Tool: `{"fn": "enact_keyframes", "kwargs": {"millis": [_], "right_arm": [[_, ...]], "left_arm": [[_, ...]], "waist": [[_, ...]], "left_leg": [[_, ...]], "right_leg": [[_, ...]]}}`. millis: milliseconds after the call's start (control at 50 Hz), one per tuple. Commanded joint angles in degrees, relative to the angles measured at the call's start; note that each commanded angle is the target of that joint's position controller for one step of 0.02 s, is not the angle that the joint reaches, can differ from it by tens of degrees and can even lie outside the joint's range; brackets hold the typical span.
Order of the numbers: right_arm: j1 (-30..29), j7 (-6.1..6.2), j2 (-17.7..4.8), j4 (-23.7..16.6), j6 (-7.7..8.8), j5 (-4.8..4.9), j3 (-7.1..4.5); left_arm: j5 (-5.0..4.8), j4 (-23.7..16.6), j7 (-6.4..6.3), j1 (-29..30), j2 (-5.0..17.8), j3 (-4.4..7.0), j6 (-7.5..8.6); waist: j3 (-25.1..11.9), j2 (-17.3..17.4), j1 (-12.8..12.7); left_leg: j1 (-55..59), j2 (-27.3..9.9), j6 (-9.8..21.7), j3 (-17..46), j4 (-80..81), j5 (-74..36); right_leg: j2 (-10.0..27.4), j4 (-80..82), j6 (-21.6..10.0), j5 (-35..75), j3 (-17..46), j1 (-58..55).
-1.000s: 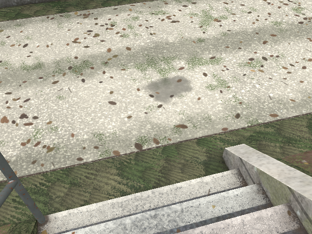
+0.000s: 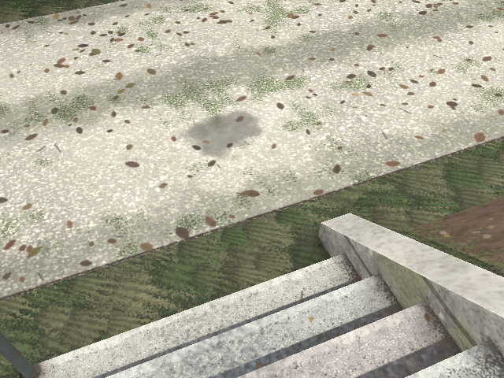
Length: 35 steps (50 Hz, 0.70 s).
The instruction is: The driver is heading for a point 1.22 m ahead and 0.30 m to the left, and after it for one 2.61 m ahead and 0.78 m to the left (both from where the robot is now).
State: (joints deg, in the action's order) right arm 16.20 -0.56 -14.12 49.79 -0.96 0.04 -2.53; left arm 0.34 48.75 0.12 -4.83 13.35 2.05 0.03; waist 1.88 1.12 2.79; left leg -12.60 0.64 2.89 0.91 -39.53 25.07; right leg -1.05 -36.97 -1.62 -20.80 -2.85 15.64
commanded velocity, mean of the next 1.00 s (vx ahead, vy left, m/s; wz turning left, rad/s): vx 0.51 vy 0.00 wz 0.19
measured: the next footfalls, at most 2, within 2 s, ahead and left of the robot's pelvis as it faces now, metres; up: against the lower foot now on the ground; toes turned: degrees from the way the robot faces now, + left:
left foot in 0.18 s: +0.07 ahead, +0.11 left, +0.00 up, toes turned +4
right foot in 0.54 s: +0.30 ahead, -0.08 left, -0.19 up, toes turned -4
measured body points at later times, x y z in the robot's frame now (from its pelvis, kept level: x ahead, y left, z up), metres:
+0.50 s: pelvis +0.18 +0.00 -0.09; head +0.18 +0.01 +0.36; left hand +0.42 +0.21 -0.18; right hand +0.08 -0.26 -0.22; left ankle +0.04 +0.11 -0.72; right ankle +0.32 -0.09 -0.79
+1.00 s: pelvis +0.36 +0.06 -0.29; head +0.37 +0.08 +0.16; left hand +0.24 +0.24 -0.45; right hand +0.50 -0.16 -0.43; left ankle +0.45 +0.23 -1.01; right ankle +0.26 -0.07 -0.91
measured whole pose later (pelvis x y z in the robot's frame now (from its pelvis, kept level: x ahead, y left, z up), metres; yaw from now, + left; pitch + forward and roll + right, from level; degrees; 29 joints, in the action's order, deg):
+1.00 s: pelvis +0.36 +0.06 -0.29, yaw +13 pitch +0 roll -2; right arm 13.8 -3.5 -14.6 51.3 0.0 -7.3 -0.7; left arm 7.4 60.2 -1.3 -27.5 7.4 -1.9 5.6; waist 1.2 1.5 -3.1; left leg -30.4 -6.3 1.5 -1.0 -38.2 -10.5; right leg 9.2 -71.1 3.7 -52.1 -14.2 17.1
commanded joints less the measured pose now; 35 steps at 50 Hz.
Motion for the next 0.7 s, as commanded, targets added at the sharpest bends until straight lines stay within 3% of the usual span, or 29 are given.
{"fn": "enact_keyframes", "kwargs": {"millis": [20, 60, 120, 160, 180, 200, 220, 240, 260, 280, 320, 340, 360, 380, 400, 420, 440, 460, 480, 500, 520, 540, 560, 580, 620, 640, 660, 680, 700], "right_arm": [[-5.56, 0.46, -5.42, -6.26, 1.71, -1.58, -1.38], [-6.59, 0.33, -5.81, -6.48, 1.96, -1.15, -1.81], [-3.02, 0.14, -4.69, -4.48, 1.18, -1.75, -1.95], [0.53, 0.08, -3.98, -3.4, 0.84, -1.47, -1.8], [10.88, 0.22, -3.53, -0.11, 0.76, -1.28, -1.65], [22.49, 0.71, -4.62, 4.21, 0.98, -0.96, -2.42], [28.72, 1.23, -12.05, 4.86, 1.86, -2.05, -3.88], [25.14, 1.27, -12.87, 3.52, 2.85, -2.56, -3.4], [18.01, 1.61, -12.5, 0.69, 3.5, -2.82, -2.94], [13.32, 2.2, -12.72, -1.12, 3.8, -2.85, -3.12], [2.26, 1.93, -11.05, -3.88, 5.04, -4.08, -2.26], [5.78, 1.65, -8.85, -1.01, 6.25, -3.48, -2.0], [6.19, 1.44, -6.57, -1.05, 7.14, -3.14, -1.12], [2.55, 1.49, -5.14, -1.09, 8.53, -1.22, -0.6], [-0.84, 1.14, -7.07, -0.99, 8.81, -0.15, -0.77], [-0.4, 1.01, -9.06, 0.15, 8.7, 0.67, -1.53], [1.66, 1.14, -7.33, 1.89, 8.46, 0.91, -1.67], [4.48, 1.6, -6.46, 3.42, 7.71, 0.7, -1.55], [4.84, 2.06, -6.72, 3.96, 6.81, -0.63, -1.97], [5.67, 2.89, -6.07, 4.87, 5.06, -1.89, -1.89], [4.76, 3.46, -6.44, 4.44, 3.93, -1.81, -2.42], [0.25, 3.34, -9.49, 3.6, 3.27, -0.62, -3.78], [6.46, 2.93, -6.31, 1.77, 3.48, -0.13, -3.15], [14.01, 3.39, -2.26, 1.58, 4.45, -1.14, -1.87], [17.23, 3.15, -3.95, 6.44, 3.32, -2.78, -2.15], [21.83, -0.84, -1.37, 4.77, 6.15, -4.32, -0.73], [21.73, -2.28, -1.77, 7.36, 6.44, -3.2, -1.1], [23.94, -3.47, 0.03, 9.49, 5.71, -3.56, 0.53], [27.03, -4.09, -1.22, 11.45, 5.58, -3.7, 0.78]], "left_arm": [[-0.16, 2.62, -0.52, -12.9, 10.64, 2.84, 0.42], [0.31, 1.53, -0.66, -9.79, 11.07, 2.87, 0.84], [0.65, 0.09, -0.48, -3.56, 10.9, 3.32, 1.37], [0.36, -1.59, -0.48, 2.88, 9.44, 2.93, 1.13], [-0.22, -3.67, -0.47, 10.67, 9.69, 2.99, 1.14], [0.36, -3.71, -0.24, 13.11, 9.22, 3.06, 1.15], [0.03, -8.21, -0.52, 19.6, 6.22, 2.08, 1.68], [1.28, -10.41, -1.25, 21.21, 3.35, 0.85, 2.33], [1.65, -10.37, -1.68, 18.51, 3.83, 0.69, 2.86], [1.62, -9.31, -1.46, 17.16, 4.92, 0.77, 3.32], [2.39, -6.29, -0.8, 9.74, 7.13, 1.59, 3.58], [2.67, -5.07, -0.44, 8.43, 5.98, 1.43, 3.29], [2.02, -5.04, 0.09, 8.82, 5.87, 1.34, 3.12], [1.72, -4.27, 1.76, 6.4, 4.27, 0.65, 3.51], [1.49, -2.34, 2.99, 2.0, 2.0, -0.13, 2.83], [1.47, -1.08, 3.64, 1.09, 2.11, -0.39, 1.91], [1.36, -1.12, 3.61, 2.29, 2.71, -0.39, 1.03], [1.36, -1.25, 3.4, 3.3, 3.47, -0.32, 0.59], [2.18, 1.35, 2.93, -0.97, 4.17, 0.4, 0.66], [2.03, 3.3, 2.04, -6.48, 4.82, 0.73, 0.61], [2.41, 5.59, 1.35, -14.58, 5.9, 1.49, 1.17], [2.02, 7.66, 0.67, -23.34, 8.29, 2.77, 1.38], [0.89, 8.08, 1.1, -24.64, 9.77, 2.18, 2.31], [0.35, 8.62, 1.01, -26.6, 9.99, 1.6, 3.47], [-0.71, 7.44, 0.54, -19.36, 4.57, -0.11, 3.91], [6.49, 5.62, 6.14, -15.14, 7.73, 1.48, 5.34], [6.42, 3.72, 8.28, -7.68, 5.25, 0.11, 5.24], [7.1, 4.3, 8.57, -4.62, 4.2, -0.93, 4.91], [6.8, 3.54, 7.98, -2.29, 2.43, -1.66, 5.07]], "waist": [[-2.78, -10.23, -6.7], [-2.51, -7.47, -5.56], [-3.58, -8.44, -2.11], [-3.89, -6.23, 2.19], [-5.09, -2.89, 9.32], [-6.91, -0.85, 14.63], [-1.8, 16.31, 19.68], [4.38, 17.31, 15.4], [4.8, 6.22, 9.93], [1.97, 1.14, 7.45], [-0.87, 1.65, -0.33], [-1.28, 1.09, -0.53], [-0.15, -1.54, -1.17], [0.75, -4.27, -4.56], [0.09, -2.3, -7.23], [0.14, 1.36, -6.68], [3.03, 2.53, -5.46], [5.89, 3.4, -3.85], [5.18, 3.95, -4.29], [3.56, 3.08, -6.91], [2.63, 1.42, -10.53], [3.02, -7.44, -17.93], [1.44, -11.81, -10.64], [-3.76, -11.88, -6.4], [0.09, -1.41, -0.91], [-8.58, -5.58, -0.39], [-4.39, -3.25, 4.56], [-4.64, -6.02, 7.15], [-4.47, -3.89, 8.38]], "left_leg": [[-26.15, -0.38, 1.48, -0.76, -7.82, 1.91], [-26.06, -1.19, 0.6, -0.37, -13.17, 4.59], [-16.66, -2.46, 0.49, -2.04, -17.8, -4.79], [-6.72, -1.41, 0.35, -5.04, -15.03, -8.56], [8.66, 0.63, 0.88, -8.56, -9.56, -11.23], [19.73, 1.25, 0.31, -9.51, -5.77, -17.81], [21.35, -7.5, 3.63, 9.44, 4.62, -14.88], [20.47, -16.09, 6.35, 25.2, 6.76, -18.49], [17.57, -21.15, 9.18, 29.69, 7.58, -11.55], [13.38, -21.68, 10.45, 31.98, 8.54, -3.53], [-2.39, -18.16, 9.49, 24.9, 5.43, 2.36], [-4.88, -16.36, 7.28, 21.5, 1.2, 11.62], [-14.0, -10.82, 5.69, 13.56, -0.6, 18.89], [-28.32, -6.81, 3.79, 7.84, 0.07, 23.33], [-36.21, -5.51, 3.38, 4.27, 0.66, 22.74], [-34.0, -5.27, 3.33, 1.94, -0.36, 19.83], [-32.81, -4.68, 2.83, -0.68, -2.82, 16.65], [-28.45, -4.38, 2.96, -0.71, -6.03, 13.59], [-22.45, -5.54, 3.16, 0.57, -14.74, 8.74], [-15.99, -4.95, 3.12, -0.44, -25.38, -0.8], [-17.62, -4.5, 2.97, -0.63, -40.14, -14.49], [-24.34, 2.9, 1.81, -2.82, -63.06, 4.5], [-36.26, 5.42, 2.84, 0.03, -67.74, 25.21], [-46.09, 3.62, 4.26, 10.68, -61.93, 19.45], [-41.16, 2.3, 1.71, 10.82, -43.51, 0.27], [-37.74, -2.59, -2.4, 10.92, -41.77, -10.99], [-32.32, -6.45, -6.85, 10.46, -38.06, -13.27], [-20.53, -7.27, -9.42, 9.32, -43.18, -21.04], [-12.34, -6.35, -10.09, 7.66, -45.05, -25.83]], "right_leg": [[15.36, 6.95, -11.78, 20.83, 22.5, -23.96], [17.03, 6.28, -12.95, 24.63, 22.7, -18.79], [16.44, 3.96, -12.02, 24.96, 19.47, -5.64], [13.35, -3.26, -9.46, 25.83, 14.27, 4.82], [9.78, -11.45, -6.91, 28.89, 8.11, 17.21], [3.38, -27.18, -4.64, 20.75, 1.12, 25.01], [-5.51, -46.45, -2.53, 6.83, 1.23, 41.9], [-7.79, -48.93, -4.62, -12.88, 11.88, 55.95], [-4.95, -44.33, -3.37, -8.49, 14.93, 60.44], [-2.89, -39.88, -1.93, -4.3, 14.46, 56.38], [-1.7, -34.98, -0.86, 10.59, 10.03, 40.48], [-0.28, -33.15, -1.03, 23.92, 12.2, 37.7], [-2.67, -23.09, -0.53, 36.14, 6.41, 28.96], [-3.73, -14.09, 0.76, 55.3, 2.68, 10.35], [-3.95, -12.38, 0.96, 62.26, -0.08, -3.68], [-3.36, -9.37, 0.83, 60.46, -1.45, -8.24], [-2.81, -5.08, 1.52, 57.91, -2.63, -10.99], [-2.38, -0.54, 2.28, 53.1, -3.61, -10.17], [-0.34, -0.9, 1.51, 52.1, -1.31, -9.79], [1.22, 4.57, -0.01, 48.18, 0.32, -9.16], [3.25, 12.73, -2.58, 44.26, 2.99, -15.3], [7.46, 24.48, -7.23, 47.32, 7.6, -22.37], [12.14, 9.19, -5.62, 68.2, 8.32, -30.58], [19.04, -1.73, -6.37, 77.56, 15.15, -38.65], [17.1, 2.43, -9.02, 65.55, 14.67, -19.15], [22.05, 6.94, -21.02, 58.5, 17.8, -8.76], [23.97, -0.33, -24.23, 66.05, 19.28, 4.2], [23.47, -1.75, -23.81, 54.45, 21.64, 21.8], [19.88, -2.74, -18.82, 49.61, 17.6, 28.93]]}}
